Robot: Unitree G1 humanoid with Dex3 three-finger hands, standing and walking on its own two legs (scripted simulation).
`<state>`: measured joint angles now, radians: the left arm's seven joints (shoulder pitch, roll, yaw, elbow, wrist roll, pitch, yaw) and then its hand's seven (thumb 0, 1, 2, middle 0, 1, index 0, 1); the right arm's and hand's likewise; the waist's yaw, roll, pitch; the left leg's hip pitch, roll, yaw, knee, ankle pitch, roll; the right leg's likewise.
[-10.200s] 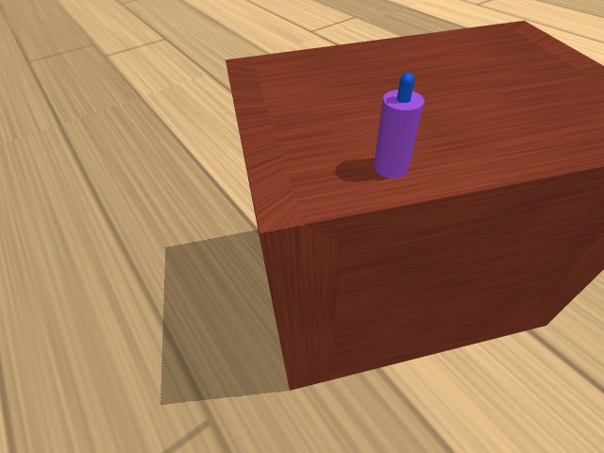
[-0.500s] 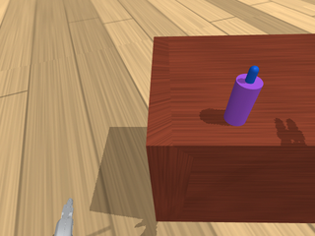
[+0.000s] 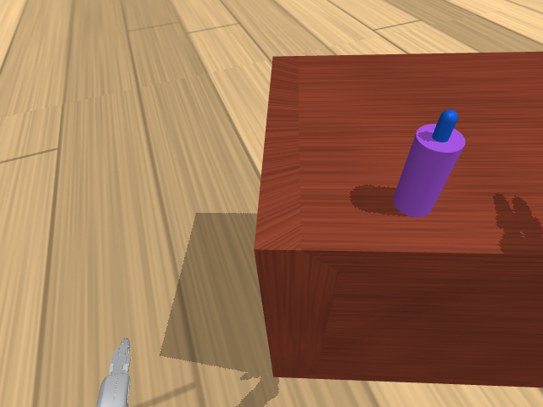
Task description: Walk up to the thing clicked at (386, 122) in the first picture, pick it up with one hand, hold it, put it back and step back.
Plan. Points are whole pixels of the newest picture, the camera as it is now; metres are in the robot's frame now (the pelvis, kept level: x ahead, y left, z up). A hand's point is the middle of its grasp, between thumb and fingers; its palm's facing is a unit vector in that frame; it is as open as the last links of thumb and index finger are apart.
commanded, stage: go down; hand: right
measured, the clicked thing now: (429, 163) +0.45 -0.20 +0.12
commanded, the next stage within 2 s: approach in 1.02 s
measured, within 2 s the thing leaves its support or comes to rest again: neither
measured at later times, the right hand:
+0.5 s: hand out of the picture +0.37 -0.39 +0.19, palm faces +0.20 +0.98 -0.01, open 17.7 cm
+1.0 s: hand out of the picture +0.36 -0.39 +0.19, palm faces +0.21 +0.98 +0.00, open 17.6 cm
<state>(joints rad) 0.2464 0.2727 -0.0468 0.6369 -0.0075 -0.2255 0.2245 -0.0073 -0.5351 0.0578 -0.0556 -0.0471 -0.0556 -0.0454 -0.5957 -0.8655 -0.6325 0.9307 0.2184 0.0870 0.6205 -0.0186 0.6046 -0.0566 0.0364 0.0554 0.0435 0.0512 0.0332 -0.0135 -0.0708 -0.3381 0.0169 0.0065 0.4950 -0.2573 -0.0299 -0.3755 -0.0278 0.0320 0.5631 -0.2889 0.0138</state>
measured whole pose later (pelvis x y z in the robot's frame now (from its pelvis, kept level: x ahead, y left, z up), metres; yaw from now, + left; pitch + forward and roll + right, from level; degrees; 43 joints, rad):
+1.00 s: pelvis +0.01 +0.00 +0.00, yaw +0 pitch +7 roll +2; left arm 0.29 0.27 -0.06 0.59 -0.01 -0.20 0.21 -0.01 -0.53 0.06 -0.05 -0.05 -0.06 -0.04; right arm -0.60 -0.88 -0.67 0.94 0.21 0.08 0.63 -0.02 0.57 -0.06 0.04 0.05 0.05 0.05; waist 0.03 -0.01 -0.07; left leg -0.38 0.01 0.01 0.53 -0.28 -0.03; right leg -0.42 -0.03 0.04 0.61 -0.32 0.01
